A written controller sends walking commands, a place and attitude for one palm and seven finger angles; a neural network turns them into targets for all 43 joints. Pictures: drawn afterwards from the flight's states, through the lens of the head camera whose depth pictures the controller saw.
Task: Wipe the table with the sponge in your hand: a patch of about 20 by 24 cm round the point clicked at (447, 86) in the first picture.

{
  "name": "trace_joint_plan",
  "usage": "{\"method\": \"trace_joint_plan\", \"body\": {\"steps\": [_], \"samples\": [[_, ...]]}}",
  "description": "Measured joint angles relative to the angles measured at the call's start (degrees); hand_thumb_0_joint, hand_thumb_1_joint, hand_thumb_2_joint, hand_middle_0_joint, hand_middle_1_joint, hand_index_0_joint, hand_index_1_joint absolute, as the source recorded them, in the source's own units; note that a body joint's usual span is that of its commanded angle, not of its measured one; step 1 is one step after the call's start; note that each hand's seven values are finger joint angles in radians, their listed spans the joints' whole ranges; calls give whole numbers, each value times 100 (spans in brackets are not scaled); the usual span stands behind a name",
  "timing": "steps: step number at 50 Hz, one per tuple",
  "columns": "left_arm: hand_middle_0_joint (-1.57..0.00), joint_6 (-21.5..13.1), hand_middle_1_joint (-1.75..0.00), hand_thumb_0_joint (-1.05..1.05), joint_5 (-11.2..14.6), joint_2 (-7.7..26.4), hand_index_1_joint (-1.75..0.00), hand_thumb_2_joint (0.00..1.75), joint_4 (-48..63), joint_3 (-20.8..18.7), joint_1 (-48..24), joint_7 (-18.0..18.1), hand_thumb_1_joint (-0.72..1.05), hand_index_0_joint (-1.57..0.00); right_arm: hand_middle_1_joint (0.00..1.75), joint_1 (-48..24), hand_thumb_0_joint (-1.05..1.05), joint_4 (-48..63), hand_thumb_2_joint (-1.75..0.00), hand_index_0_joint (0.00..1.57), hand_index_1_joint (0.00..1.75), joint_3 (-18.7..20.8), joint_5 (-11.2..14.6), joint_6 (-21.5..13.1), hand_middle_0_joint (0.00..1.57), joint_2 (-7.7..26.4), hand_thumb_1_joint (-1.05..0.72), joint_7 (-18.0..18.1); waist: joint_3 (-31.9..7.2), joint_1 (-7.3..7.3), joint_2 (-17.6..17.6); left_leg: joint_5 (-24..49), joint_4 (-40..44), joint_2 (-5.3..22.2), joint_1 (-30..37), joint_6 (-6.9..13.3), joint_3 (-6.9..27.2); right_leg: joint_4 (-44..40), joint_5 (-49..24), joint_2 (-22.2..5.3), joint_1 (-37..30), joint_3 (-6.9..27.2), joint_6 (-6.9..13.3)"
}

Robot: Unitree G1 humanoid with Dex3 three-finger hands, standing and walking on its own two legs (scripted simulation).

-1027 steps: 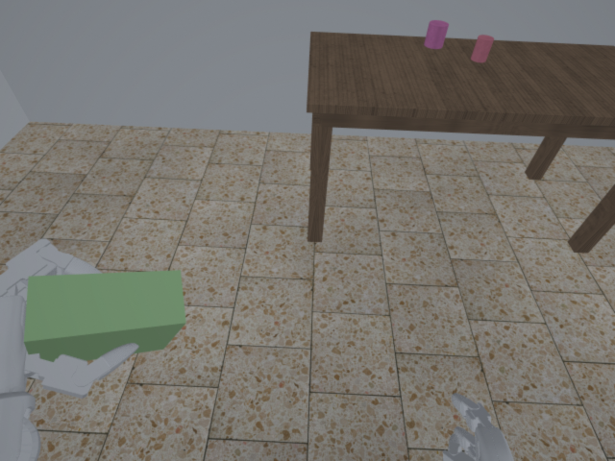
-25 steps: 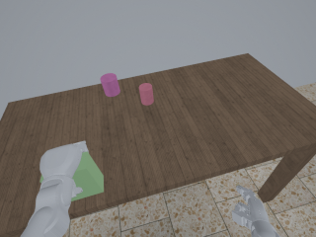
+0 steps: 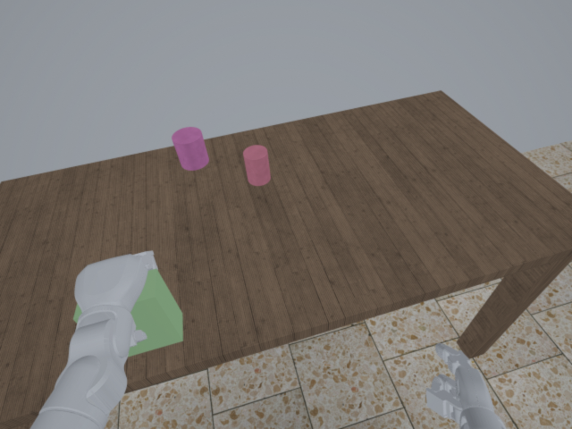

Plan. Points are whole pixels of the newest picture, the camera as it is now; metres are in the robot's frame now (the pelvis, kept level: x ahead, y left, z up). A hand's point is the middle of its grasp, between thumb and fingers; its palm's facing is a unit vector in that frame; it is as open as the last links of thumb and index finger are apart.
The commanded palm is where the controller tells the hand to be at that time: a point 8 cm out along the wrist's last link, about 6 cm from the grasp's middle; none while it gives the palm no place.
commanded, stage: move the sponge above the wiping area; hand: left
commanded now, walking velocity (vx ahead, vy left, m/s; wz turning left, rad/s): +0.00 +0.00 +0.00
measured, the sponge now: (139, 323) +0.25 +0.28 -0.02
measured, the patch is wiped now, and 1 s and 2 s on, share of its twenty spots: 0.00 0.00 0.00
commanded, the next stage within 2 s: lower the sponge onto the table in 0.56 s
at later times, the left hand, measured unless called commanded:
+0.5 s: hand (132, 303) +0.25 +0.28 +0.03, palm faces -0.03 -0.10 -0.99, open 9.7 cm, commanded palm +0.23 +0.27 +0.10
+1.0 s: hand (133, 303) +0.25 +0.27 +0.04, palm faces -0.04 -0.08 -1.00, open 9.7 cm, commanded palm +0.23 +0.26 +0.10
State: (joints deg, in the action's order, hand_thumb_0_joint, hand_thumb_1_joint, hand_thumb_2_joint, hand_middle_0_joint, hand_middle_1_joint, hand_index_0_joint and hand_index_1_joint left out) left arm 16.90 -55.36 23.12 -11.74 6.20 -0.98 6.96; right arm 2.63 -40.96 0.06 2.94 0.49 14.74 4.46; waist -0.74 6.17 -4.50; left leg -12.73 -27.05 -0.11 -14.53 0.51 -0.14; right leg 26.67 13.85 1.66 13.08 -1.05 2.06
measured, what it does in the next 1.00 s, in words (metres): stands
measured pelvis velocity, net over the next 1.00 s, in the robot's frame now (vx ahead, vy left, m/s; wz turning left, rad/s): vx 0.00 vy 0.00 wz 0.00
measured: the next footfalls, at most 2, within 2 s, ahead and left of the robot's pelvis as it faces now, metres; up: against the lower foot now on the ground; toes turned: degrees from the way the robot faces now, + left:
none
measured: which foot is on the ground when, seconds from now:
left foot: down 0.00-1.00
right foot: down 0.00-1.00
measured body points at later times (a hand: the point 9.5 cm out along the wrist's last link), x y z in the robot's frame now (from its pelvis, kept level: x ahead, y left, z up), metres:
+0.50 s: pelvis +0.01 +0.01 +0.00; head +0.00 -0.03 +0.45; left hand +0.25 +0.28 +0.09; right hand +0.24 -0.20 -0.09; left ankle +0.02 +0.12 -0.74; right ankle +0.00 -0.10 -0.74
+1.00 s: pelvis +0.00 +0.00 +0.00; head -0.01 -0.04 +0.45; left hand +0.25 +0.27 +0.09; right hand +0.24 -0.21 -0.09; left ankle +0.02 +0.12 -0.74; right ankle +0.00 -0.10 -0.74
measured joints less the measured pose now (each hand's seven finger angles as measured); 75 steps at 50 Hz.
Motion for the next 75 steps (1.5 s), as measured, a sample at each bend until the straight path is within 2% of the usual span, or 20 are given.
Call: {"method": "trace_joint_plan", "body": {"steps": [4, 12, 22, 29, 36, 57, 67, 75], "samples": [[-77, -58, -136, 0, -16, -41, -136, 104, -85, -49, -36, 145, -47, -77, 30, 53, 2, -41, -90, 20, 30, 36, 6, -3, 20, -14, -90, -17, -37, -33, 15, -21, -22, 2, -53, 4, -28, 29, 13, 1, 66, 29, -7], [-77, 158, -136, 0, 42, -33, -136, 104, -35, -102, 36, 197, -46, -77, 30, 119, 2, -20, -90, 20, 30, 45, 39, 32, 20, -11, -90, -49, -65, -101, 18, -49, -21, -15, -43, 27, -53, 24, 33, -14, 59, 57, -33], [-77, 203, -136, 0, 15, -170, -136, 104, 451, 133, 343, 183, -46, -77, 30, 27, 2, 53, -90, 20, 30, 44, 6, 34, 19, -32, -90, -138, -110, 7, -46, -65, -4, -62, 34, 57, -40, 11, 61, -60, -27, 48, -67], [-77, 353, -136, 0, -34, -189, -136, 104, 484, 242, 282, 166, -47, -77, 30, -167, 2, 76, -90, 20, 30, -39, 0, 77, 20, -113, -90, -142, -78, 90, -28, -36, 33, -61, 117, 44, -11, -25, 42, -57, -118, 22, -51], [-77, 464, -136, 0, -38, -183, -136, 104, 440, 313, 146, 54, -47, -77, 30, -266, 2, 113, -90, 20, 30, -100, 10, 115, 20, -122, -90, -136, -66, 111, -47, 11, 78, -58, 157, 28, 27, -66, 9, -52, -167, -14, -34], [-77, 289, -136, 0, -5, -165, -136, 104, 238, 156, 239, 98, -47, -77, 30, -6, 2, -7, -90, 20, 30, 17, 24, 107, 20, 6, -90, -101, -57, 4, -48, 24, 68, 13, 123, -20, -18, -27, -15, 21, -92, 38, 18], [-77, 105, -136, 0, -73, -203, -136, 104, -205, 151, 23, 296, -47, -77, 30, 26, 2, -54, -90, 20, 30, 64, 38, 23, 19, -23, -90, -47, -53, -7, 8, 1, -21, 22, -5, -28, -2, 54, 8, 30, 28, 24, 29], [-77, 194, -136, 0, -83, -303, -136, 104, -386, 149, -50, 386, -47, -77, 30, 21, 2, -21, -90, 20, 30, 46, 54, 78, 20, -63, -90, -98, -141, -54, 10, -34, -67, 9, -99, -16, -19, 111, 43, 18, 131, 43, 14]]}}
